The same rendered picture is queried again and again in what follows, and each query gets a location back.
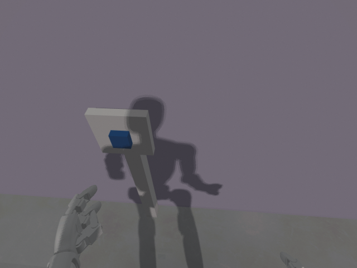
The panel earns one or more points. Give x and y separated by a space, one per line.
137 122

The robot left hand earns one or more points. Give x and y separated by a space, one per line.
75 232

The robot right hand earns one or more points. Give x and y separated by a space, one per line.
290 261

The left robot forearm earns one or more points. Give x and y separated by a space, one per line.
64 260

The button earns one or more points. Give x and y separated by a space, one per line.
120 139

